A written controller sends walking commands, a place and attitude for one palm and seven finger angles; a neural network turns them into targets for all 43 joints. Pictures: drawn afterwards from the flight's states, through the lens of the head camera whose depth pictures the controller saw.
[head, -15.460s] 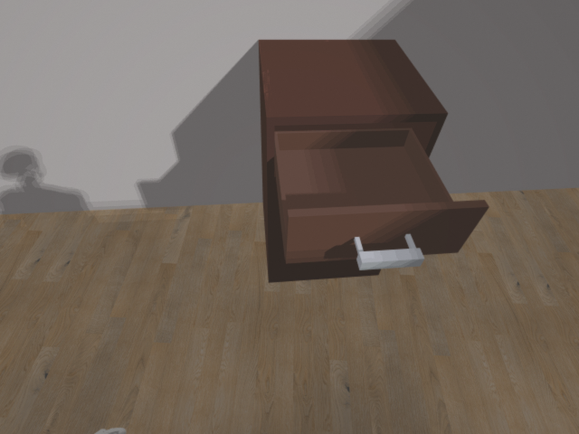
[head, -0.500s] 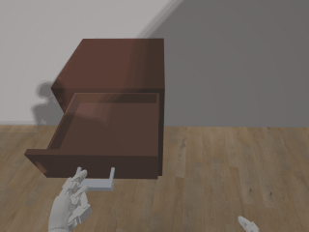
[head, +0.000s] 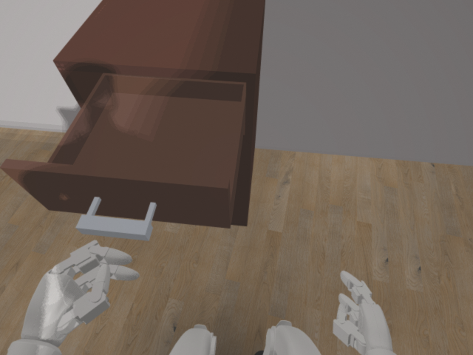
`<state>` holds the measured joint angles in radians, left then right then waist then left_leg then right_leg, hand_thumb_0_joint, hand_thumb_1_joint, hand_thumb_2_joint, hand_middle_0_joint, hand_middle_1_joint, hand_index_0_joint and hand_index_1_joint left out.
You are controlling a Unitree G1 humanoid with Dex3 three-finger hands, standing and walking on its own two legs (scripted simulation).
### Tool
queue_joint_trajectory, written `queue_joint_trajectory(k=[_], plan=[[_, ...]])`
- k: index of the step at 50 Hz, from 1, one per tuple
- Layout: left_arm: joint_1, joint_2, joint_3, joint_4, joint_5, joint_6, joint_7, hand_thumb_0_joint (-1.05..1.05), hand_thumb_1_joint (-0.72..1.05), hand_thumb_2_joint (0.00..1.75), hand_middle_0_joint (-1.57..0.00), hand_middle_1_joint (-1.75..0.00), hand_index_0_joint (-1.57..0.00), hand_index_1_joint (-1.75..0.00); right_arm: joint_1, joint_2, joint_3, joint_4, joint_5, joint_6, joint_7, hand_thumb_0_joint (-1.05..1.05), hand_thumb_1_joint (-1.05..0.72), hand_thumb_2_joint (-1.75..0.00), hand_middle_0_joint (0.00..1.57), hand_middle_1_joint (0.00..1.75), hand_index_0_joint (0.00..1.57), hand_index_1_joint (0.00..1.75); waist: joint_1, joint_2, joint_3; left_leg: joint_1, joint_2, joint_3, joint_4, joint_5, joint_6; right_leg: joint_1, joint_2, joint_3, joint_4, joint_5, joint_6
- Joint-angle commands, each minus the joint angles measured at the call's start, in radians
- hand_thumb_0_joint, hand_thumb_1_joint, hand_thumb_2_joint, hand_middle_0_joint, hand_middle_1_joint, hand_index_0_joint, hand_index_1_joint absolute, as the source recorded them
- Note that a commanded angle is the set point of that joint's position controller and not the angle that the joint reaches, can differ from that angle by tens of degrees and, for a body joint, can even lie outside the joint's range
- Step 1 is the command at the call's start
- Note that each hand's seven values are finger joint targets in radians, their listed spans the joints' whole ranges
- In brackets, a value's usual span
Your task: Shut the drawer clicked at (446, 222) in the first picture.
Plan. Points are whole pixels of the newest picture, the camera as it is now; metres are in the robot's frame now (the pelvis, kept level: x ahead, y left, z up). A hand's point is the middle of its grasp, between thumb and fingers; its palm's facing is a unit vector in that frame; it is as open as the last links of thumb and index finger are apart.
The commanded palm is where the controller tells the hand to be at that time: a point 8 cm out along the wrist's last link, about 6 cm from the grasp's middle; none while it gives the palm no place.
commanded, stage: raise the hand and make a fist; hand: left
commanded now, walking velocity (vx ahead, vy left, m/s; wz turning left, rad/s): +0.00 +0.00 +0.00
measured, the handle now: (119, 216) +0.36 +0.25 -0.02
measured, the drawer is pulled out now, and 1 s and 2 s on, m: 0.28 0.28 0.28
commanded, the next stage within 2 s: bring the fist close to the handle in 1.18 s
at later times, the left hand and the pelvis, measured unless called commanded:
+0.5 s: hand (82, 317) +0.17 +0.21 +0.07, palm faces -0.05 -1.00 -0.05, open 3.1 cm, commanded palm +0.13 +0.27 +0.07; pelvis -0.01 +0.03 +0.01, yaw -1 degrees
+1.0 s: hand (75, 322) +0.16 +0.21 +0.08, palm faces -0.05 -1.00 -0.03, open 3.3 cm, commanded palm +0.11 +0.27 +0.08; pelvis +0.01 +0.06 +0.01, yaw -1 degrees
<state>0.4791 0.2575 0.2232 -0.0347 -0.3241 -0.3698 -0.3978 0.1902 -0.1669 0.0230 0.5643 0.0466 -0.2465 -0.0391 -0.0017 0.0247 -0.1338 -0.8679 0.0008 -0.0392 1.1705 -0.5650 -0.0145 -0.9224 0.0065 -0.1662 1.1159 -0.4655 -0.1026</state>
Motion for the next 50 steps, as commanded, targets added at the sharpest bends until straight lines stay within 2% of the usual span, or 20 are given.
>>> queue_joint_trajectory(k=[1,3,4,7,10,14,18,20,22,23,27,28,32,33,36,39,45,48,49,50], plan=[[0.163,0.116,0.174,-0.135,-0.047,-0.057,0.033,0.00,0.90,0.90,-0.94,-1.10,-0.94,-1.10,-0.086,-0.140,-0.094,-0.158,0.008,-0.057,-0.012,0.00,-0.90,-0.90,0.20,0.30,0.20,0.30,0.030,-0.088,-0.232,-0.098,-0.017,-0.010,-0.119,0.263,0.029,0.481,-0.091,0.319,-0.264,0.254,0.134],[0.176,0.110,0.161,-0.151,-0.038,-0.089,0.036,0.00,0.90,0.90,-0.98,-1.14,-0.98,-1.14,-0.083,-0.138,-0.097,-0.155,0.004,-0.062,-0.007,0.00,-0.90,-0.90,0.20,0.30,0.20,0.30,0.027,-0.063,-0.219,-0.079,-0.018,-0.008,-0.133,0.271,0.031,0.459,-0.083,0.304,-0.261,0.249,0.127],[0.202,0.110,0.158,-0.149,-0.038,-0.104,0.035,0.00,0.90,0.90,-1.00,-1.17,-1.00,-1.17,-0.080,-0.135,-0.102,-0.155,0.004,-0.068,-0.004,0.00,-0.90,-0.90,0.20,0.30,0.20,0.30,0.027,-0.074,-0.208,-0.083,-0.019,-0.007,-0.134,0.259,0.031,0.454,-0.087,0.312,-0.270,0.226,0.133],[0.160,0.097,0.108,-0.176,-0.034,-0.156,0.019,0.00,0.90,0.90,-1.06,-1.23,-1.06,-1.23,-0.081,-0.149,-0.104,-0.153,0.004,-0.085,-0.005,0.00,-0.90,-0.90,0.20,0.30,0.20,0.30,0.000,-0.075,-0.170,-0.077,-0.018,-0.005,-0.130,0.234,0.040,0.392,-0.078,0.303,-0.283,0.134,0.124],[0.162,0.101,0.097,-0.206,-0.040,-0.202,0.009,0.00,0.90,0.90,-1.12,-1.30,-1.12,-1.30,-0.058,-0.161,-0.108,-0.147,0.005,-0.106,-0.006,0.00,-0.90,-0.90,0.20,0.30,0.20,0.30,-0.004,-0.035,-0.184,-0.048,-0.018,0.000,-0.136,0.218,0.045,0.351,-0.064,0.278,-0.284,0.038,0.103],[0.128,0.092,0.051,-0.255,-0.029,-0.216,0.037,0.00,0.90,0.90,-1.20,-1.38,-1.20,-1.38,-0.051,-0.175,-0.101,-0.157,0.003,-0.118,-0.009,0.00,-0.90,-0.90,0.20,0.30,0.20,0.30,-0.006,0.032,-0.158,0.001,-0.017,-0.001,-0.168,0.174,0.052,0.272,-0.039,0.226,-0.278,-0.101,0.078],[0.159,0.082,0.017,-0.298,0.012,-0.177,0.089,0.00,0.90,0.90,-1.28,-1.47,-1.28,-1.47,-0.043,-0.177,-0.093,-0.183,0.001,-0.102,-0.007,0.00,-0.90,-0.90,0.20,0.30,0.20,0.30,-0.001,0.036,-0.168,0.045,-0.013,-0.012,-0.214,0.166,0.053,0.258,-0.024,0.172,-0.255,-0.077,0.072],[0.172,0.080,0.010,-0.303,0.026,-0.141,0.109,0.00,0.90,0.90,-1.32,-1.51,-1.32,-1.51,-0.050,-0.176,-0.089,-0.199,0.004,-0.088,-0.008,0.00,-0.90,-0.90,0.20,0.30,0.20,0.30,0.002,0.043,-0.134,0.046,-0.013,-0.016,-0.237,0.144,0.049,0.252,-0.021,0.159,-0.264,-0.089,0.072],[0.196,0.091,0.018,-0.306,0.040,-0.105,0.130,0.00,0.90,0.90,-1.36,-1.56,-1.36,-1.56,-0.054,-0.172,-0.085,-0.214,0.002,-0.072,-0.007,0.00,-0.90,-0.90,0.20,0.30,0.20,0.30,0.012,0.040,-0.135,0.058,-0.012,-0.019,-0.255,0.157,0.049,0.270,-0.016,0.144,-0.262,-0.060,0.068],[0.207,0.067,-0.005,-0.311,0.044,-0.091,0.133,0.00,0.90,0.90,-1.38,-1.58,-1.38,-1.58,-0.047,-0.169,-0.081,-0.223,0.004,-0.064,-0.007,0.00,-0.90,-0.90,0.20,0.30,0.20,0.30,0.007,0.031,-0.128,0.073,-0.011,-0.022,-0.267,0.165,0.047,0.266,-0.012,0.129,-0.259,-0.039,0.070],[0.241,0.046,-0.043,-0.354,0.059,-0.060,0.151,0.00,0.90,0.90,-1.40,-1.60,-1.40,-1.60,-0.063,-0.167,-0.070,-0.250,-0.001,-0.052,-0.001,0.00,-0.90,-0.90,0.20,0.30,0.20,0.30,0.014,0.031,-0.111,0.093,-0.008,-0.032,-0.285,0.202,0.042,0.271,-0.006,0.098,-0.242,0.023,0.065],[0.241,0.025,-0.067,-0.361,0.060,-0.056,0.153,0.00,0.90,0.90,-1.40,-1.60,-1.40,-1.60,-0.049,-0.165,-0.066,-0.256,-0.003,-0.049,0.002,0.00,-0.90,-0.90,0.20,0.30,0.20,0.30,0.005,0.026,-0.103,0.101,-0.008,-0.033,-0.288,0.197,0.040,0.256,-0.003,0.090,-0.242,0.024,0.068],[0.239,0.052,-0.053,-0.398,0.065,-0.074,0.166,0.00,0.90,0.90,-1.40,-1.60,-1.40,-1.60,-0.048,-0.171,-0.065,-0.260,-0.008,-0.048,0.003,0.00,-0.90,-0.90,0.20,0.30,0.20,0.30,0.004,-0.004,-0.097,0.092,-0.006,-0.041,-0.280,0.204,0.036,0.252,0.000,0.089,-0.233,0.035,0.065],[0.261,0.039,-0.064,-0.406,0.069,-0.079,0.163,0.00,0.90,0.90,-1.40,-1.60,-1.40,-1.60,-0.035,-0.166,-0.066,-0.263,-0.009,-0.048,0.006,0.00,-0.90,-0.90,0.20,0.30,0.20,0.30,0.006,0.023,-0.115,0.109,-0.007,-0.037,-0.279,0.223,0.032,0.252,0.001,0.086,-0.227,0.052,0.065],[0.279,0.051,-0.057,-0.438,0.071,-0.093,0.165,0.00,0.90,0.90,-1.40,-1.60,-1.40,-1.60,-0.026,-0.167,-0.069,-0.266,-0.008,-0.048,0.012,0.00,-0.90,-0.90,0.20,0.30,0.20,0.30,0.010,0.032,-0.134,0.126,-0.003,-0.041,-0.275,0.265,0.020,0.249,0.003,0.076,-0.209,0.089,0.063],[0.315,0.025,-0.092,-0.488,0.072,-0.101,0.165,0.00,0.90,0.90,-1.40,-1.60,-1.40,-1.60,-0.019,-0.165,-0.071,-0.271,-0.008,-0.054,0.021,0.00,-0.90,-0.90,0.20,0.30,0.20,0.30,0.015,0.077,-0.166,0.169,0.000,-0.049,-0.272,0.359,0.003,0.248,0.003,0.066,-0.189,0.139,0.061],[0.397,-0.001,-0.119,-0.470,0.089,-0.085,0.173,0.00,0.90,0.90,-1.40,-1.60,-1.40,-1.60,-0.022,-0.165,-0.086,-0.277,-0.007,-0.042,0.033,0.00,-0.90,-0.90,0.20,0.30,0.20,0.30,0.018,0.022,-0.158,0.154,0.007,-0.053,-0.259,0.434,-0.008,0.240,0.005,0.055,-0.170,0.174,0.068],[0.419,0.005,-0.117,-0.496,0.097,-0.083,0.187,0.00,0.90,0.90,-1.40,-1.60,-1.40,-1.60,-0.030,-0.159,-0.088,-0.287,-0.008,-0.030,0.037,0.00,-0.90,-0.90,0.20,0.30,0.20,0.30,0.027,0.031,-0.168,0.147,0.004,-0.048,-0.257,0.437,-0.009,0.248,0.004,0.056,-0.164,0.174,0.066],[0.422,0.025,-0.093,-0.491,0.099,-0.086,0.193,0.00,0.90,0.90,-1.40,-1.60,-1.40,-1.60,-0.028,-0.158,-0.092,-0.286,-0.006,-0.025,0.035,0.00,-0.90,-0.90,0.20,0.30,0.20,0.30,0.030,0.019,-0.168,0.140,0.004,-0.045,-0.254,0.431,-0.009,0.252,0.005,0.059,-0.164,0.175,0.065],[0.440,0.009,-0.107,-0.503,0.100,-0.090,0.196,0.00,0.90,0.90,-1.40,-1.60,-1.40,-1.60,-0.032,-0.156,-0.090,-0.292,-0.006,-0.022,0.036,0.00,-0.90,-0.90,0.20,0.30,0.20,0.30,0.035,0.031,-0.158,0.139,0.005,-0.046,-0.257,0.435,-0.013,0.247,0.005,0.057,-0.158,0.170,0.064]])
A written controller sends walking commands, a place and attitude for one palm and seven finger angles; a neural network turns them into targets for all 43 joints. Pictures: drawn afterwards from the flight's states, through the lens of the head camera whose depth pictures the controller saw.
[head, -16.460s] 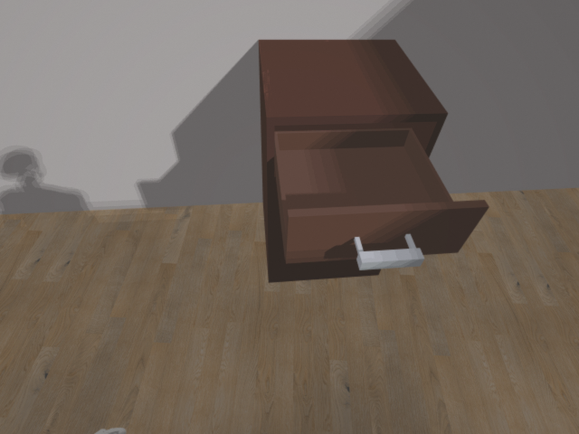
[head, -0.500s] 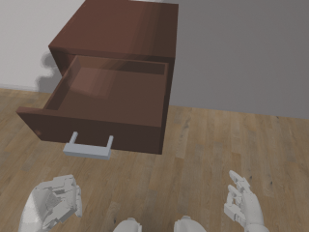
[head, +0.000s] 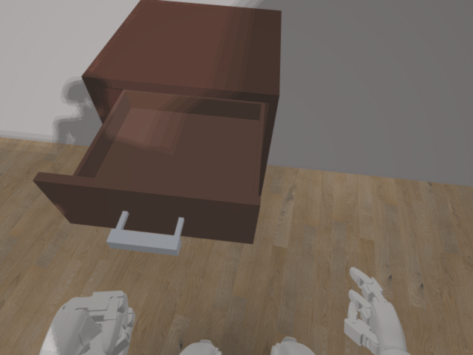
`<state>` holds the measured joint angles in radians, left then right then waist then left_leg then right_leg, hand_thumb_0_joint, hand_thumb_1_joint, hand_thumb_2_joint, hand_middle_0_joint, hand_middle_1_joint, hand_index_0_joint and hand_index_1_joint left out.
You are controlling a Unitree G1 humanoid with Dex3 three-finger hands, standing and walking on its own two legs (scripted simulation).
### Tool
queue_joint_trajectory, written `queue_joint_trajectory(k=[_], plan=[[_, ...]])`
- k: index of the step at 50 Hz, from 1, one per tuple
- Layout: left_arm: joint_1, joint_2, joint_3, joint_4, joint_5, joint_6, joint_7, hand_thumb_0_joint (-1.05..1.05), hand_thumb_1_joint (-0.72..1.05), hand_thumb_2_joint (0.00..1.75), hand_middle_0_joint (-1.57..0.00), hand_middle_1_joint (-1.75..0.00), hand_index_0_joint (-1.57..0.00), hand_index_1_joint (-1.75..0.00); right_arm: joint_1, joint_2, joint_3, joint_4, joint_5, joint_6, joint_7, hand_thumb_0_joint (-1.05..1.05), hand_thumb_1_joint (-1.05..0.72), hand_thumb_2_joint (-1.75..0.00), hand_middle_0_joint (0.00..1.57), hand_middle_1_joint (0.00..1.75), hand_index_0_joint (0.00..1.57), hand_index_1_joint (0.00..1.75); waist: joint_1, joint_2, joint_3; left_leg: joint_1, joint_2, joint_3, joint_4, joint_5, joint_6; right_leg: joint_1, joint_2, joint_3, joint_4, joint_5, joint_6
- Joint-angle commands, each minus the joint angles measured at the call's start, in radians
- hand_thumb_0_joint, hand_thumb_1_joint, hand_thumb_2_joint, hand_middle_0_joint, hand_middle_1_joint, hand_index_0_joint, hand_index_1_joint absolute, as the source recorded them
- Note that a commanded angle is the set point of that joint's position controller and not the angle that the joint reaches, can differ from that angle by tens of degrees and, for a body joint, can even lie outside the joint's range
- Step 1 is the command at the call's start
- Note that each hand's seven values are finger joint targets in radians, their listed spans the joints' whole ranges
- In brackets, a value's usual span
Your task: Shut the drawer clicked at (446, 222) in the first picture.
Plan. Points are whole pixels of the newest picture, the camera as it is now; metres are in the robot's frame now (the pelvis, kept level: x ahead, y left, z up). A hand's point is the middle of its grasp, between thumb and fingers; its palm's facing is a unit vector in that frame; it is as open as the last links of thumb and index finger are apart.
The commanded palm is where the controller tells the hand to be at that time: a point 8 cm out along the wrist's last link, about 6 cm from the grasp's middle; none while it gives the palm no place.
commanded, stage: raise the hand and make a fist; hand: left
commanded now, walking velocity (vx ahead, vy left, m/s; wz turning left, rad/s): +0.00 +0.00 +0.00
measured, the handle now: (148, 230) +0.34 +0.20 -0.03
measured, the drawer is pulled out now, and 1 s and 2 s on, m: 0.28 0.28 0.28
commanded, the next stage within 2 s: bring the fist close to the handle in 0.18 s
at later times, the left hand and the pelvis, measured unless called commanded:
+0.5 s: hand (133, 335) +0.15 +0.15 +0.04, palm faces +0.00 -1.00 -0.07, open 3.3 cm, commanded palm +0.12 +0.22 +0.04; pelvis -0.01 -0.02 -0.01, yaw +0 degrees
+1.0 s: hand (144, 306) +0.20 +0.16 -0.01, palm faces -0.02 -1.00 -0.06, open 3.3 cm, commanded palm +0.17 +0.22 -0.01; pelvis -0.01 -0.03 -0.04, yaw +0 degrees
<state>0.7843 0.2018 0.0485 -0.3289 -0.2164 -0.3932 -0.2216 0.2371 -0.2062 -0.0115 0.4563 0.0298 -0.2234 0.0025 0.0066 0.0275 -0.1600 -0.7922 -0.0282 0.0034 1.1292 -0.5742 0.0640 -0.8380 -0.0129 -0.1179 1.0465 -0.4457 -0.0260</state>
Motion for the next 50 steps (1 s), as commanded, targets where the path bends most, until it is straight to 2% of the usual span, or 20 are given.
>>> queue_joint_trajectory(k=[1,6,8,11,14,15,16,21,22,26,29,33,38,39,40,41,44,46,49,50], plan=[[0.142,0.058,0.059,-0.224,-0.011,-0.072,0.022,0.00,0.90,0.90,-1.40,-1.60,-1.40,-1.60,-0.078,-0.113,-0.056,-0.189,0.010,-0.044,-0.003,0.00,-0.90,-0.90,0.20,0.30,0.20,0.30,0.025,0.032,-0.139,0.062,0.031,-0.085,-0.210,0.437,-0.089,0.161,0.024,0.010,-0.090,0.150,-0.012],[0.089,0.064,0.061,-0.216,-0.016,-0.100,0.034,0.00,0.90,0.90,-1.40,-1.60,-1.40,-1.60,-0.078,-0.117,-0.051,-0.190,0.010,-0.038,-0.010,0.00,-0.90,-0.90,0.20,0.30,0.20,0.30,0.005,0.013,-0.098,0.005,0.025,-0.085,-0.200,0.291,-0.076,0.126,0.028,0.023,-0.102,0.064,-0.014],[0.100,0.062,0.050,-0.223,-0.010,-0.109,0.030,0.00,0.90,0.90,-1.40,-1.60,-1.40,-1.60,-0.076,-0.119,-0.049,-0.191,0.010,-0.042,-0.011,0.00,-0.90,-0.90,0.20,0.30,0.20,0.30,0.005,0.035,-0.118,0.013,0.025,-0.084,-0.195,0.283,-0.072,0.118,0.027,0.028,-0.100,0.055,-0.015],[0.081,0.068,0.045,-0.219,-0.016,-0.107,0.019,0.00,0.90,0.90,-1.40,-1.60,-1.40,-1.60,-0.074,-0.121,-0.047,-0.192,0.013,-0.044,-0.014,0.00,-0.90,-0.90,0.20,0.30,0.20,0.30,-0.005,0.024,-0.119,-0.002,0.022,-0.083,-0.189,0.239,-0.064,0.119,0.024,0.039,-0.114,0.028,-0.013],[0.064,0.106,0.089,-0.193,-0.014,-0.089,0.017,0.00,0.90,0.90,-1.40,-1.60,-1.40,-1.60,-0.073,-0.124,-0.047,-0.192,0.018,-0.033,-0.024,0.00,-0.90,-0.90,0.20,0.30,0.20,0.30,-0.004,-0.003,-0.114,-0.030,0.022,-0.079,-0.187,0.208,-0.053,0.136,0.022,0.053,-0.129,0.005,-0.012],[0.035,0.087,0.071,-0.180,-0.016,-0.085,0.014,0.00,0.90,0.90,-1.40,-1.60,-1.40,-1.60,-0.078,-0.123,-0.042,-0.191,0.017,-0.033,-0.029,0.00,-0.90,-0.90,0.20,0.30,0.20,0.30,-0.014,0.005,-0.097,-0.041,0.017,-0.074,-0.178,0.186,-0.048,0.125,0.019,0.061,-0.136,-0.010,-0.010],[0.018,0.101,0.096,-0.145,-0.018,-0.082,0.017,0.00,0.90,0.90,-1.40,-1.60,-1.40,-1.60,-0.076,-0.121,-0.043,-0.181,0.016,-0.031,-0.033,0.00,-0.90,-0.90,0.20,0.30,0.20,0.30,-0.014,-0.017,-0.081,-0.061,0.018,-0.075,-0.175,0.171,-0.048,0.123,0.018,0.064,-0.140,-0.031,-0.010],[-0.028,0.103,0.131,-0.076,-0.042,-0.101,0.005,0.00,0.90,0.90,-1.40,-1.60,-1.40,-1.60,-0.080,-0.120,-0.041,-0.168,0.015,-0.030,-0.044,0.00,-0.90,-0.90,0.20,0.30,0.20,0.30,-0.012,-0.025,-0.106,-0.108,0.013,-0.059,-0.132,0.163,-0.042,0.131,0.009,0.099,-0.144,-0.054,-0.008],[-0.039,0.121,0.151,-0.066,-0.044,-0.108,0.002,0.00,0.90,0.90,-1.40,-1.60,-1.40,-1.60,-0.088,-0.122,-0.040,-0.161,0.015,-0.032,-0.046,0.00,-0.90,-0.90,0.20,0.30,0.20,0.30,-0.005,0.001,-0.112,-0.111,0.013,-0.059,-0.127,0.172,-0.043,0.134,0.010,0.104,-0.139,-0.046,-0.012],[-0.082,0.116,0.145,-0.058,-0.058,-0.141,-0.019,0.00,0.90,0.90,-1.40,-1.60,-1.40,-1.60,-0.076,-0.120,-0.041,-0.142,0.011,-0.045,-0.045,0.00,-0.90,-0.90,0.20,0.30,0.20,0.30,-0.012,0.031,-0.173,-0.106,0.013,-0.053,-0.097,0.229,-0.041,0.151,0.006,0.115,-0.111,0.034,-0.011],[-0.097,0.127,0.166,-0.007,-0.066,-0.149,-0.032,0.00,0.90,0.90,-1.40,-1.60,-1.40,-1.60,-0.078,-0.122,-0.046,-0.121,0.011,-0.046,-0.043,0.00,-0.90,-0.90,0.20,0.30,0.20,0.30,-0.019,0.007,-0.178,-0.131,0.015,-0.053,-0.074,0.250,-0.041,0.156,0.004,0.122,-0.101,0.073,-0.008],[-0.139,0.131,0.187,0.071,-0.069,-0.145,-0.041,0.00,0.90,0.90,-1.40,-1.60,-1.40,-1.60,-0.088,-0.130,-0.048,-0.103,0.010,-0.042,-0.048,0.00,-0.90,-0.90,0.20,0.30,0.20,0.30,-0.025,-0.019,-0.155,-0.182,0.017,-0.050,-0.054,0.212,-0.037,0.128,0.003,0.134,-0.097,0.010,-0.006],[-0.189,0.131,0.186,0.063,-0.072,-0.157,-0.043,0.00,0.90,0.90,-1.40,-1.60,-1.40,-1.60,-0.084,-0.133,-0.049,-0.099,0.006,-0.045,-0.046,0.00,-0.90,-0.90,0.20,0.30,0.20,0.30,-0.016,0.018,-0.232,-0.175,0.017,-0.049,-0.035,0.248,-0.036,0.128,0.002,0.131,-0.053,0.063,-0.008],[-0.192,0.134,0.187,0.068,-0.075,-0.158,-0.041,0.00,0.90,0.90,-1.40,-1.60,-1.40,-1.60,-0.088,-0.130,-0.050,-0.098,0.005,-0.044,-0.045,0.00,-0.90,-0.90,0.20,0.30,0.20,0.30,-0.015,0.023,-0.233,-0.187,0.016,-0.046,-0.029,0.239,-0.037,0.130,-0.001,0.139,-0.055,0.053,-0.006],[-0.225,0.140,0.188,0.075,-0.075,-0.162,-0.041,0.00,0.90,0.90,-1.40,-1.60,-1.40,-1.60,-0.084,-0.134,-0.048,-0.094,0.004,-0.044,-0.046,0.00,-0.90,-0.90,0.20,0.30,0.20,0.30,-0.027,-0.004,-0.227,-0.203,0.018,-0.047,-0.018,0.229,-0.035,0.123,-0.002,0.146,-0.057,0.041,-0.002],[-0.236,0.156,0.210,0.089,-0.076,-0.166,-0.040,0.00,0.90,0.90,-1.40,-1.60,-1.40,-1.60,-0.086,-0.134,-0.049,-0.089,0.004,-0.042,-0.047,0.00,-0.90,-0.90,0.20,0.30,0.20,0.30,-0.020,0.002,-0.229,-0.224,0.017,-0.045,-0.010,0.221,-0.036,0.124,-0.004,0.155,-0.055,0.025,-0.003],[-0.289,0.157,0.210,0.131,-0.075,-0.175,-0.045,0.00,0.90,0.90,-1.40,-1.60,-1.40,-1.60,-0.089,-0.141,-0.046,-0.079,0.002,-0.039,-0.048,0.00,-0.90,-0.90,0.20,0.30,0.20,0.30,-0.027,0.001,-0.221,-0.245,0.018,-0.048,0.005,0.205,-0.035,0.084,0.000,0.150,-0.033,0.004,-0.004],[-0.301,0.139,0.197,0.157,-0.078,-0.176,-0.056,0.00,0.90,0.90,-1.40,-1.60,-1.40,-1.60,-0.085,-0.143,-0.046,-0.077,0.001,-0.041,-0.047,0.00,-0.90,-0.90,0.20,0.30,0.20,0.30,-0.030,-0.004,-0.236,-0.251,0.018,-0.047,0.016,0.214,-0.033,0.083,-0.002,0.150,-0.022,0.022,-0.003],[-0.333,0.168,0.221,0.179,-0.083,-0.168,-0.074,0.00,0.90,0.90,-1.40,-1.60,-1.40,-1.60,-0.086,-0.154,-0.045,-0.072,0.003,-0.035,-0.046,0.00,-0.90,-0.90,0.20,0.30,0.20,0.30,-0.024,0.009,-0.269,-0.255,0.019,-0.048,0.028,0.235,-0.032,0.078,-0.002,0.147,0.003,0.055,-0.005],[-0.351,0.148,0.197,0.177,-0.086,-0.167,-0.080,0.00,0.90,0.90,-1.40,-1.60,-1.40,-1.60,-0.087,-0.154,-0.043,-0.074,0.002,-0.038,-0.045,0.00,-0.90,-0.90,0.20,0.30,0.20,0.30,-0.029,0.008,-0.267,-0.250,0.019,-0.052,0.027,0.241,-0.032,0.069,0.000,0.140,0.011,0.066,-0.006]])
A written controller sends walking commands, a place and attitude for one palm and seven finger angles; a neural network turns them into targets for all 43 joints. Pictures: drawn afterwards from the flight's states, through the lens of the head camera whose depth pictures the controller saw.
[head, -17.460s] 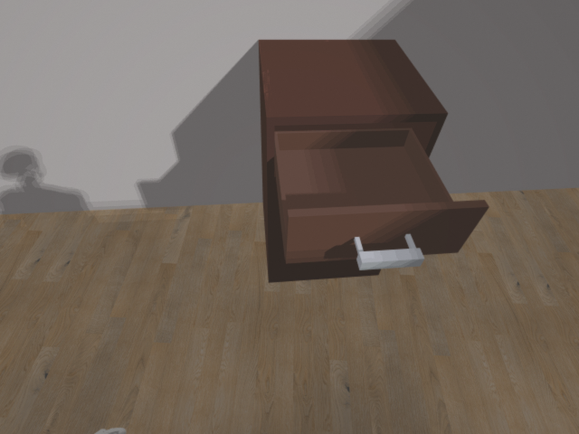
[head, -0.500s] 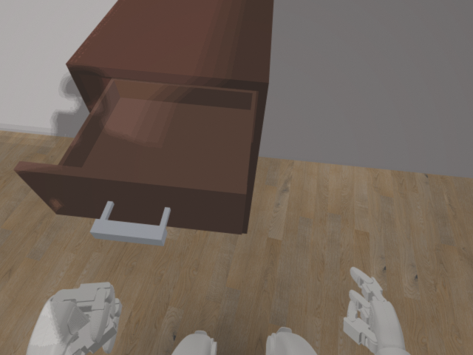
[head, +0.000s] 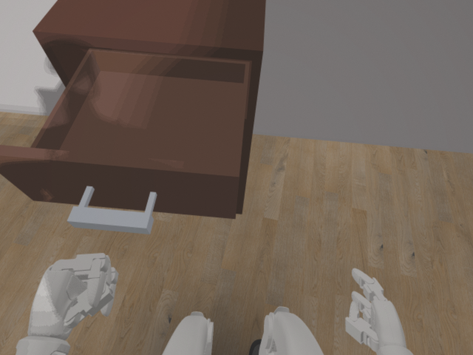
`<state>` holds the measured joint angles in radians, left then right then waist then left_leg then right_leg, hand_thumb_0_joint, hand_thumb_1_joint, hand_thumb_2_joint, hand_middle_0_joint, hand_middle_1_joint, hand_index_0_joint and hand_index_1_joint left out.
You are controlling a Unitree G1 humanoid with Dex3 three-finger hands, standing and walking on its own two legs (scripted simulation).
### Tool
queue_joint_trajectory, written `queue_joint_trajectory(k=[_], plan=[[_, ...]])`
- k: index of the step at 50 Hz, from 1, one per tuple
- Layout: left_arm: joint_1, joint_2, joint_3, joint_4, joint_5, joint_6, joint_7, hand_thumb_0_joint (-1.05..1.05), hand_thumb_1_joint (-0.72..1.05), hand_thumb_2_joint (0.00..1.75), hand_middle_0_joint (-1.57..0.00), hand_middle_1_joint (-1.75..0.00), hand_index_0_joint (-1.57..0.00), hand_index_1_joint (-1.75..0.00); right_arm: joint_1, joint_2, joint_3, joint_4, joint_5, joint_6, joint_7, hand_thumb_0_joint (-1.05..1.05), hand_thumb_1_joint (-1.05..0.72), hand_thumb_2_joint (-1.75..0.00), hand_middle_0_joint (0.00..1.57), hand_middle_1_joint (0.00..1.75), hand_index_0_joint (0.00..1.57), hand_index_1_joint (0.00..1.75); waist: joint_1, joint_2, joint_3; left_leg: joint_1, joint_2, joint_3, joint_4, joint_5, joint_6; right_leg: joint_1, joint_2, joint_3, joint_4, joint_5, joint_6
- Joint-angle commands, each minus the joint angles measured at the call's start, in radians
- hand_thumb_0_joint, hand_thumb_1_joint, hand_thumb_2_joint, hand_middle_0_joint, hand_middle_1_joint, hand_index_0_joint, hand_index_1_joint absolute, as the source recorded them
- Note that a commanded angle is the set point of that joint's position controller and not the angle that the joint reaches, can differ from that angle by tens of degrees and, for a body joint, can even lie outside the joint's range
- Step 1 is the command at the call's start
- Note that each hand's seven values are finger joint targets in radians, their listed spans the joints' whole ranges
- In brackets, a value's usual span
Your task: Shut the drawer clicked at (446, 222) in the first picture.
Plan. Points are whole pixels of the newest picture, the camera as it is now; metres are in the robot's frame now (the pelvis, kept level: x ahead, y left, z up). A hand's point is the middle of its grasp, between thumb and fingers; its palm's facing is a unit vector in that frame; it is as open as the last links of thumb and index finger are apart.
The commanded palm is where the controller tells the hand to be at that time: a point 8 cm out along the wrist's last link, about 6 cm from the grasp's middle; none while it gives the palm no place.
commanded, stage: bring the fist close to the handle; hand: left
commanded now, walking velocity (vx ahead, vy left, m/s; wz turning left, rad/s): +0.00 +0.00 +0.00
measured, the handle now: (116, 207) +0.35 +0.23 +0.01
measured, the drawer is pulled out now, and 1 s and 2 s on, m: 0.28 0.28 0.18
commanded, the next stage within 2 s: push the drawer shut in 0.68 s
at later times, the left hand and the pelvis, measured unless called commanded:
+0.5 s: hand (120, 278) +0.23 +0.19 +0.01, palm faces -0.07 -1.00 -0.04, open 3.3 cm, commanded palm +0.21 +0.25 +0.01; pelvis -0.01 +0.02 -0.02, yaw -1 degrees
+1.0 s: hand (129, 268) +0.25 +0.18 +0.00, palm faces -0.05 -1.00 -0.05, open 3.3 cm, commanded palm +0.24 +0.24 +0.01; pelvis +0.00 +0.01 -0.02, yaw +0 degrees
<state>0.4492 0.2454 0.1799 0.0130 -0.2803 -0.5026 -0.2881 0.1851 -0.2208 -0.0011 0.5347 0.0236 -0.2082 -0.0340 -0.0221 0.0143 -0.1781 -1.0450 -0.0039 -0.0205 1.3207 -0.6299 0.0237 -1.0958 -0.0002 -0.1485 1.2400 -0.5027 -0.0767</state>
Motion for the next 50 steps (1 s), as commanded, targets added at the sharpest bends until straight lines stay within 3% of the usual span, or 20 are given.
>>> queue_joint_trajectory(k=[1,4,7,12,18,20,22,25,27,30,32,33,34,38,39,42,44,46,50], plan=[[-0.005,0.101,0.064,-0.164,-0.024,-0.055,-0.015,0.00,0.90,0.90,-1.40,-1.60,-1.40,-1.60,-0.031,-0.140,-0.055,-0.154,0.008,-0.052,-0.007,0.00,-0.90,-0.90,0.20,0.30,0.20,0.30,0.004,0.028,-0.263,0.010,-0.006,-0.027,-0.163,0.302,0.008,0.322,-0.012,0.166,-0.177,0.128,0.046],[-0.024,0.106,0.062,-0.169,-0.023,-0.056,-0.014,0.00,0.90,0.90,-1.40,-1.60,-1.40,-1.60,-0.031,-0.145,-0.056,-0.150,0.005,-0.048,-0.003,0.00,-0.90,-0.90,0.20,0.30,0.20,0.30,0.006,0.046,-0.281,0.025,-0.005,-0.032,-0.159,0.326,0.006,0.296,-0.007,0.147,-0.149,0.157,0.043],[-0.083,0.116,0.061,-0.150,-0.016,-0.057,-0.001,0.00,0.90,0.90,-1.40,-1.60,-1.40,-1.60,-0.029,-0.150,-0.052,-0.145,0.000,-0.042,-0.001,0.00,-0.90,-0.90,0.20,0.30,0.20,0.30,-0.006,0.030,-0.270,-0.007,-0.004,-0.037,-0.137,0.313,0.008,0.256,-0.003,0.142,-0.125,0.138,0.041],[-0.119,0.101,0.048,-0.120,-0.002,-0.065,0.021,0.00,0.90,0.90,-1.40,-1.60,-1.40,-1.60,-0.031,-0.162,-0.053,-0.152,-0.006,-0.029,0.008,0.00,-0.90,-0.90,0.20,0.30,0.20,0.30,-0.004,0.021,-0.286,-0.025,-0.005,-0.045,-0.121,0.300,0.005,0.190,0.001,0.120,-0.077,0.122,0.039],[-0.096,0.109,0.026,-0.227,0.006,-0.058,0.033,0.00,0.90,0.90,-1.40,-1.60,-1.40,-1.60,-0.019,-0.169,-0.051,-0.187,-0.004,-0.009,0.019,0.00,-0.90,-0.90,0.20,0.30,0.20,0.30,0.024,0.092,-0.380,0.056,-0.004,-0.057,-0.151,0.362,-0.009,0.195,0.001,0.104,-0.056,0.156,0.032],[-0.097,0.109,0.014,-0.262,0.011,-0.045,0.048,0.00,0.90,0.90,-1.40,-1.60,-1.40,-1.60,-0.013,-0.168,-0.051,-0.191,-0.004,0.000,0.022,0.00,-0.90,-0.90,0.20,0.30,0.20,0.30,0.018,0.098,-0.384,0.069,-0.002,-0.064,-0.156,0.377,-0.013,0.190,-0.001,0.096,-0.056,0.162,0.034],[-0.077,0.107,0.018,-0.241,0.017,-0.028,0.063,0.00,0.90,0.90,-1.40,-1.60,-1.40,-1.60,-0.015,-0.167,-0.051,-0.189,-0.003,0.009,0.020,0.00,-0.90,-0.90,0.20,0.30,0.20,0.30,0.014,0.071,-0.363,0.058,-0.001,-0.069,-0.153,0.389,-0.014,0.183,0.004,0.088,-0.052,0.169,0.033],[-0.081,0.057,-0.031,-0.218,0.030,-0.012,0.083,0.00,0.90,0.90,-1.40,-1.60,-1.40,-1.60,-0.020,-0.167,-0.048,-0.196,-0.003,0.021,0.024,0.00,-0.90,-0.90,0.20,0.30,0.20,0.30,-0.006,0.038,-0.308,0.025,-0.004,-0.072,-0.153,0.314,-0.012,0.145,0.002,0.082,-0.056,0.116,0.038],[-0.081,0.071,-0.013,-0.175,0.038,-0.004,0.094,0.00,0.90,0.90,-1.40,-1.60,-1.40,-1.60,-0.023,-0.172,-0.047,-0.197,-0.003,0.029,0.020,0.00,-0.90,-0.90,0.20,0.30,0.20,0.30,-0.010,-0.009,-0.277,-0.017,-0.004,-0.076,-0.151,0.260,-0.007,0.133,0.006,0.082,-0.060,0.074,0.037],[-0.122,0.061,-0.040,-0.193,0.046,-0.013,0.093,0.00,0.90,0.90,-1.40,-1.60,-1.40,-1.60,-0.020,-0.175,-0.042,-0.212,-0.003,0.029,0.017,0.00,-0.90,-0.90,0.20,0.30,0.20,0.30,-0.015,0.013,-0.275,-0.023,-0.008,-0.073,-0.152,0.211,-0.007,0.119,0.001,0.091,-0.065,0.041,0.038],[-0.138,0.092,-0.022,-0.239,0.049,-0.028,0.099,0.00,0.90,0.90,-1.40,-1.60,-1.40,-1.60,-0.016,-0.174,-0.042,-0.212,-0.006,0.028,0.013,0.00,-0.90,-0.90,0.20,0.30,0.20,0.30,0.002,0.059,-0.304,0.007,-0.007,-0.077,-0.157,0.254,-0.013,0.127,0.002,0.090,-0.053,0.068,0.031],[-0.137,0.077,-0.042,-0.254,0.051,-0.033,0.098,0.00,0.90,0.90,-1.40,-1.60,-1.40,-1.60,-0.007,-0.170,-0.039,-0.217,-0.007,0.028,0.015,0.00,-0.90,-0.90,0.20,0.30,0.20,0.30,-0.001,0.072,-0.324,0.034,-0.006,-0.078,-0.158,0.272,-0.015,0.127,0.002,0.089,-0.055,0.081,0.032],[-0.142,0.097,-0.027,-0.271,0.050,-0.039,0.102,0.00,0.90,0.90,-1.40,-1.60,-1.40,-1.60,-0.003,-0.171,-0.042,-0.212,-0.007,0.027,0.014,0.00,-0.90,-0.90,0.20,0.30,0.20,0.30,0.001,0.079,-0.332,0.050,-0.004,-0.081,-0.158,0.297,-0.022,0.127,0.002,0.088,-0.053,0.096,0.031],[-0.073,0.076,-0.042,-0.278,0.055,-0.038,0.110,0.00,0.90,0.90,-1.40,-1.60,-1.40,-1.60,0.002,-0.165,-0.043,-0.215,-0.008,0.033,0.019,0.00,-0.90,-0.90,0.20,0.30,0.20,0.30,0.012,0.089,-0.356,0.088,0.001,-0.083,-0.162,0.391,-0.032,0.144,0.002,0.080,-0.044,0.148,0.030],[-0.055,0.057,-0.059,-0.261,0.056,-0.028,0.111,0.00,0.90,0.90,-1.40,-1.60,-1.40,-1.60,0.001,-0.162,-0.044,-0.216,-0.007,0.037,0.022,0.00,-0.90,-0.90,0.20,0.30,0.20,0.30,0.005,0.073,-0.338,0.075,-0.001,-0.078,-0.158,0.381,-0.028,0.147,0.002,0.079,-0.051,0.150,0.033],[-0.127,0.080,-0.039,-0.197,0.066,-0.008,0.121,0.00,0.90,0.90,-1.40,-1.60,-1.40,-1.60,-0.003,-0.170,-0.039,-0.206,-0.008,0.048,0.019,0.00,-0.90,-0.90,0.20,0.30,0.20,0.30,-0.021,0.017,-0.283,0.002,-0.003,-0.077,-0.142,0.296,-0.014,0.131,0.006,0.084,-0.058,0.112,0.035],[-0.163,0.087,-0.025,-0.173,0.070,-0.007,0.122,0.00,0.90,0.90,-1.40,-1.60,-1.40,-1.60,-0.005,-0.174,-0.038,-0.206,-0.008,0.051,0.018,0.00,-0.90,-0.90,0.20,0.30,0.20,0.30,-0.019,0.019,-0.273,-0.023,-0.007,-0.069,-0.138,0.252,-0.010,0.133,0.004,0.092,-0.063,0.083,0.035],[-0.206,0.085,-0.029,-0.181,0.065,-0.011,0.121,0.00,0.90,0.90,-1.40,-1.60,-1.40,-1.60,-0.005,-0.172,-0.036,-0.206,-0.009,0.048,0.016,0.00,-0.90,-0.90,0.20,0.30,0.20,0.30,-0.019,0.030,-0.291,-0.024,-0.011,-0.063,-0.133,0.239,-0.007,0.142,0.001,0.102,-0.071,0.076,0.036],[-0.233,0.117,0.002,-0.227,0.051,-0.033,0.112,0.00,0.90,0.90,-1.40,-1.60,-1.40,-1.60,0.004,-0.169,-0.037,-0.202,-0.010,0.042,0.014,0.00,-0.90,-0.90,0.20,0.30,0.20,0.30,0.004,0.073,-0.384,0.030,-0.011,-0.054,-0.133,0.335,-0.009,0.209,-0.001,0.113,-0.067,0.167,0.034]])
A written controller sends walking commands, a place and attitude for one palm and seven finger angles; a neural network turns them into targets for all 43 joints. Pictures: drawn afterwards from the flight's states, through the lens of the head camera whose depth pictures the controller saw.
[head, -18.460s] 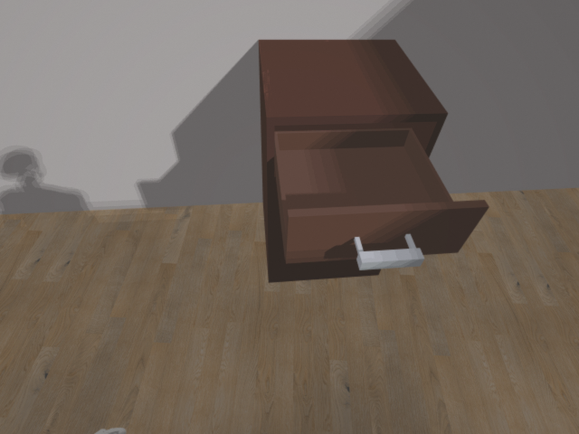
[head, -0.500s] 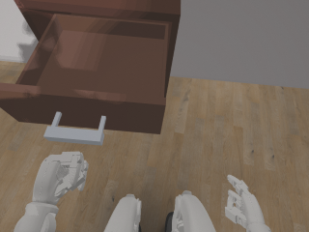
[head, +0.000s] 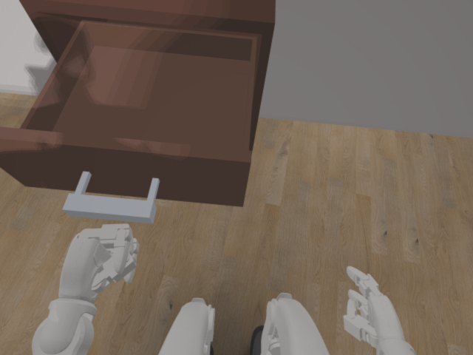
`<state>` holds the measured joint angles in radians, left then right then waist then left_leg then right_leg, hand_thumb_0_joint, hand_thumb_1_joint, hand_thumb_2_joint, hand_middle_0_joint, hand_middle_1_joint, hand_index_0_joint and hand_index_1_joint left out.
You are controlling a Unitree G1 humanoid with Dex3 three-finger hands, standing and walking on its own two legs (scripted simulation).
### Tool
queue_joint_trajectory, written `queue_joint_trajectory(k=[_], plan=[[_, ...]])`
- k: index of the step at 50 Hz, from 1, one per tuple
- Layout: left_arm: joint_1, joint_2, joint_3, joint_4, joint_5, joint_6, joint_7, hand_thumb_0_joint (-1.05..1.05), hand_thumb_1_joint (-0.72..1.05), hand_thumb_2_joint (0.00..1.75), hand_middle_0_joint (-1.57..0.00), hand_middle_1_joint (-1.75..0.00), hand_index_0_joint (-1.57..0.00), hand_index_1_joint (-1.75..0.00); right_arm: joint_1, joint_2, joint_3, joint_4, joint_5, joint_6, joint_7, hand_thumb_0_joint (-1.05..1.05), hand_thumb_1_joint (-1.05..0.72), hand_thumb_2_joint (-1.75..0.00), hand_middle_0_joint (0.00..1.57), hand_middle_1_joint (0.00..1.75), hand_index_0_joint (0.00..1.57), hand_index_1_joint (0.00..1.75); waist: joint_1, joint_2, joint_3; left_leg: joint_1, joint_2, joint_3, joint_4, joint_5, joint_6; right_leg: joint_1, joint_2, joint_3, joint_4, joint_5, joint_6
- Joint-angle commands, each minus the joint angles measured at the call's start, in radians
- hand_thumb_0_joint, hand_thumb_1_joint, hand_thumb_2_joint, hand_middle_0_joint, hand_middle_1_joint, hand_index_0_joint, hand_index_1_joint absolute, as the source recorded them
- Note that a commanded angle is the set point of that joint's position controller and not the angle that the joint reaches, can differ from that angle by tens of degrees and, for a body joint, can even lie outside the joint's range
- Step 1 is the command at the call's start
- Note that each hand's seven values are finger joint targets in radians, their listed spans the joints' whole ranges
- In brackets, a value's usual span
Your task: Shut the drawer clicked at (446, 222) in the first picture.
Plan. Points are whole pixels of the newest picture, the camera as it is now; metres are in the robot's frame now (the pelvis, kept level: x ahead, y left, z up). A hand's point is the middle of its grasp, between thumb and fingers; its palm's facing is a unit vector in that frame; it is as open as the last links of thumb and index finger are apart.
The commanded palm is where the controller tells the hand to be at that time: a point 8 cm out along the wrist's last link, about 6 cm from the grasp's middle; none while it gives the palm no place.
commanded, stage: push the drawer shut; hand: left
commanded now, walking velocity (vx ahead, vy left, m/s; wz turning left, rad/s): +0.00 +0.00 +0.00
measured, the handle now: (115, 194) +0.35 +0.22 +0.03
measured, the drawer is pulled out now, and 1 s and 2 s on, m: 0.28 0.18 0.06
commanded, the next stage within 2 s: none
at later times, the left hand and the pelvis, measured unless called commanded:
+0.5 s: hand (133, 229) +0.30 +0.18 +0.03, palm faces -0.06 -1.00 -0.06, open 2.7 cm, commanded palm +0.30 +0.23 +0.03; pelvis -0.01 -0.01 +0.00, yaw +0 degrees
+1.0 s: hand (142, 186) +0.37 +0.18 +0.03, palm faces -0.06 -1.00 -0.05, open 2.7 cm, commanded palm +0.36 +0.23 +0.03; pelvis -0.01 +0.01 +0.01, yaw -1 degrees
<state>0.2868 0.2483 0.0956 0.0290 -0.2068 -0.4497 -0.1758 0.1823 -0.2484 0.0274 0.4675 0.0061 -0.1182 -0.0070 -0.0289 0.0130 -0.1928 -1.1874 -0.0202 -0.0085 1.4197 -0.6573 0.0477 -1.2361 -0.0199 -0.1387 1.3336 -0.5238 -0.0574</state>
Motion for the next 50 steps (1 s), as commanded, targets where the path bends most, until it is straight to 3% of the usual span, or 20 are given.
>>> queue_joint_trajectory(k=[1,3,5,7,12,16,18,23,28,34,35,39,40,41,42,45,46,50], plan=[[-0.073,0.103,0.074,-0.244,-0.027,-0.085,-0.002,0.00,0.90,0.90,-1.40,-1.60,-1.40,-1.60,0.011,-0.138,-0.063,-0.133,0.008,-0.048,-0.010,0.00,-0.90,-0.90,0.20,0.30,0.20,0.30,0.007,0.079,-0.371,0.179,0.005,-0.065,-0.235,0.380,-0.034,0.360,0.019,0.102,-0.163,0.208,0.015],[-0.085,0.111,0.083,-0.205,-0.027,-0.077,-0.008,0.00,0.90,0.90,-1.40,-1.60,-1.40,-1.60,0.015,-0.141,-0.061,-0.121,0.007,-0.045,-0.009,0.00,-0.90,-0.90,0.20,0.30,0.20,0.30,0.002,0.075,-0.366,0.170,0.006,-0.061,-0.231,0.391,-0.031,0.366,0.020,0.104,-0.165,0.223,0.016],[-0.112,0.112,0.091,-0.143,-0.031,-0.062,-0.015,0.00,0.90,0.90,-1.40,-1.60,-1.40,-1.60,0.013,-0.145,-0.061,-0.110,0.009,-0.040,-0.009,0.00,-0.90,-0.90,0.20,0.30,0.20,0.30,-0.016,0.026,-0.322,0.121,0.006,-0.053,-0.220,0.338,-0.023,0.370,0.019,0.116,-0.184,0.192,0.022],[-0.126,0.125,0.114,-0.084,-0.033,-0.049,-0.025,0.00,0.90,0.90,-1.40,-1.60,-1.40,-1.60,0.010,-0.149,-0.061,-0.102,0.011,-0.036,-0.011,0.00,-0.90,-0.90,0.20,0.30,0.20,0.30,-0.016,0.003,-0.308,0.087,0.006,-0.051,-0.215,0.317,-0.018,0.378,0.019,0.123,-0.190,0.177,0.023],[-0.287,0.149,0.140,-0.049,-0.050,-0.053,-0.038,0.00,0.90,0.90,-1.40,-1.60,-1.40,-1.60,0.007,-0.155,-0.060,-0.080,0.015,-0.039,-0.019,0.00,-0.90,-0.90,0.20,0.30,0.20,0.30,-0.031,0.016,-0.295,0.066,0.006,-0.044,-0.206,0.267,-0.014,0.360,0.016,0.144,-0.211,0.110,0.027],[-0.381,0.136,0.124,-0.014,-0.052,-0.063,-0.049,0.00,0.90,0.90,-1.40,-1.60,-1.40,-1.60,0.012,-0.157,-0.060,-0.062,0.015,-0.046,-0.022,0.00,-0.90,-0.90,0.20,0.30,0.20,0.30,-0.040,0.032,-0.322,0.087,0.004,-0.043,-0.208,0.264,-0.013,0.354,0.012,0.146,-0.215,0.104,0.028],[-0.449,0.154,0.128,-0.014,-0.046,-0.068,-0.051,0.00,0.90,0.90,-1.40,-1.60,-1.40,-1.60,0.011,-0.161,-0.058,-0.049,0.014,-0.050,-0.026,0.00,-0.90,-0.90,0.20,0.30,0.20,0.30,-0.037,0.071,-0.346,0.111,0.006,-0.047,-0.215,0.273,-0.014,0.343,0.013,0.140,-0.204,0.115,0.025],[-0.510,0.148,0.110,0.043,-0.035,-0.051,-0.049,0.00,0.90,0.90,-1.40,-1.60,-1.40,-1.60,0.016,-0.168,-0.057,-0.042,0.015,-0.048,-0.027,0.00,-0.90,-0.90,0.20,0.30,0.20,0.30,-0.039,0.045,-0.368,0.128,0.007,-0.056,-0.235,0.252,-0.013,0.341,0.015,0.133,-0.209,0.094,0.028],[-0.611,0.190,0.151,0.118,-0.031,-0.036,-0.035,0.00,0.90,0.90,-1.40,-1.60,-1.40,-1.60,0.020,-0.170,-0.051,-0.031,0.017,-0.039,-0.032,0.00,-0.90,-0.90,0.20,0.30,0.20,0.30,-0.041,0.035,-0.344,0.105,0.005,-0.052,-0.247,0.201,-0.015,0.338,0.013,0.142,-0.227,0.044,0.029],[-0.699,0.198,0.164,0.201,-0.024,-0.039,-0.025,0.00,0.90,0.90,-1.40,-1.60,-1.40,-1.60,0.035,-0.172,-0.049,-0.023,0.016,-0.027,-0.031,0.00,-0.90,-0.90,0.20,0.30,0.20,0.30,-0.044,0.035,-0.342,0.111,0.006,-0.052,-0.262,0.192,-0.018,0.335,0.015,0.140,-0.232,0.042,0.030],[-0.724,0.198,0.160,0.206,-0.021,-0.043,-0.023,0.00,0.90,0.90,-1.40,-1.60,-1.40,-1.60,0.034,-0.170,-0.048,-0.022,0.017,-0.026,-0.032,0.00,-0.90,-0.90,0.20,0.30,0.20,0.30,-0.045,0.058,-0.336,0.119,0.006,-0.051,-0.266,0.192,-0.020,0.326,0.014,0.140,-0.231,0.046,0.028],[-0.785,0.216,0.178,0.267,-0.017,-0.049,-0.021,0.00,0.90,0.90,-1.40,-1.60,-1.40,-1.60,0.050,-0.174,-0.047,-0.017,0.015,-0.016,-0.031,0.00,-0.90,-0.90,0.20,0.30,0.20,0.30,-0.051,0.027,-0.345,0.107,0.006,-0.051,-0.267,0.191,-0.018,0.339,0.016,0.143,-0.233,0.047,0.030],[-0.801,0.227,0.186,0.282,-0.011,-0.053,-0.019,0.00,0.90,0.90,-1.40,-1.60,-1.40,-1.60,0.052,-0.176,-0.047,-0.014,0.015,-0.013,-0.032,0.00,-0.90,-0.90,0.20,0.30,0.20,0.30,-0.048,0.045,-0.344,0.118,0.008,-0.056,-0.271,0.193,-0.021,0.325,0.018,0.138,-0.227,0.049,0.028],[-0.825,0.202,0.162,0.292,-0.010,-0.053,-0.020,0.00,0.90,0.90,-1.40,-1.60,-1.40,-1.60,0.053,-0.173,-0.046,-0.013,0.014,-0.013,-0.030,0.00,-0.90,-0.90,0.20,0.30,0.20,0.30,-0.055,0.058,-0.340,0.122,0.006,-0.056,-0.274,0.193,-0.021,0.316,0.017,0.135,-0.225,0.055,0.028],[-0.849,0.222,0.175,0.297,-0.009,-0.057,-0.019,0.00,0.90,0.90,-1.40,-1.60,-1.40,-1.60,0.062,-0.177,-0.047,-0.010,0.013,-0.011,-0.031,0.00,-0.90,-0.90,0.20,0.30,0.20,0.30,-0.055,0.075,-0.343,0.142,0.008,-0.061,-0.277,0.212,-0.024,0.306,0.020,0.126,-0.215,0.074,0.024],[-0.863,0.199,0.159,0.315,0.001,-0.063,-0.015,0.00,0.90,0.90,-1.40,-1.60,-1.40,-1.60,0.078,-0.182,-0.052,-0.003,0.010,-0.004,-0.025,0.00,-0.90,-0.90,0.20,0.30,0.20,0.30,-0.053,0.085,-0.390,0.203,0.013,-0.073,-0.285,0.272,-0.034,0.292,0.019,0.112,-0.202,0.123,0.024],[-0.886,0.184,0.143,0.327,0.003,-0.063,-0.012,0.00,0.90,0.90,-1.40,-1.60,-1.40,-1.60,0.081,-0.182,-0.054,0.003,0.011,-0.001,-0.024,0.00,-0.90,-0.90,0.20,0.30,0.20,0.30,-0.065,0.070,-0.387,0.208,0.015,-0.077,-0.285,0.272,-0.035,0.282,0.020,0.109,-0.203,0.126,0.027],[-0.906,0.200,0.157,0.362,0.014,-0.068,-0.004,0.00,0.90,0.90,-1.40,-1.60,-1.40,-1.60,0.101,-0.187,-0.058,0.013,0.007,0.013,-0.019,0.00,-0.90,-0.90,0.20,0.30,0.20,0.30,-0.061,0.072,-0.410,0.237,0.019,-0.084,-0.289,0.325,-0.044,0.286,0.022,0.103,-0.196,0.160,0.025]])
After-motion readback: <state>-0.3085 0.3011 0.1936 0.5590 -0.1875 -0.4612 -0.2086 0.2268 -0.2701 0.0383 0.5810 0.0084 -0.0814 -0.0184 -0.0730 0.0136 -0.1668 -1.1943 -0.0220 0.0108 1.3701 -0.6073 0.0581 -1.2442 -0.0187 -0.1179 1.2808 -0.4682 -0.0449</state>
